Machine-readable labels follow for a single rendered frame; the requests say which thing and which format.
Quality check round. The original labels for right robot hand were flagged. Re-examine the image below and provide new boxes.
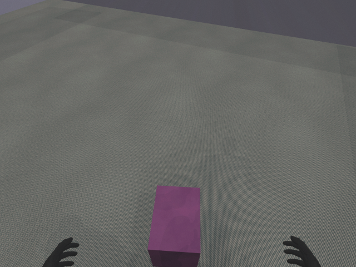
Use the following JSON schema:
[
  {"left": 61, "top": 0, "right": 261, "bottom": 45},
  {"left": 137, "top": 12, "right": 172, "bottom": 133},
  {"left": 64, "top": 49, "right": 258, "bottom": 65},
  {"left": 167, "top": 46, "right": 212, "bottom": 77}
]
[{"left": 283, "top": 236, "right": 321, "bottom": 267}]

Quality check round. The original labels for carton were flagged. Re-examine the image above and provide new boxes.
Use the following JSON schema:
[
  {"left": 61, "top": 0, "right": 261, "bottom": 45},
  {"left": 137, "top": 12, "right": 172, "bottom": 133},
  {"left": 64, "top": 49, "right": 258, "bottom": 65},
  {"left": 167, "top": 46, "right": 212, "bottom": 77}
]
[{"left": 148, "top": 185, "right": 201, "bottom": 267}]

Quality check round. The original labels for left robot hand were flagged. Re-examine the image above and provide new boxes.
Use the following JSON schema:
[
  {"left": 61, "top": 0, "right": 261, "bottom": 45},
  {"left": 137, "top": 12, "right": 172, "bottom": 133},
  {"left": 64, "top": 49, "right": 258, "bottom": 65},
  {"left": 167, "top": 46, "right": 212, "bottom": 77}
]
[{"left": 42, "top": 237, "right": 79, "bottom": 267}]

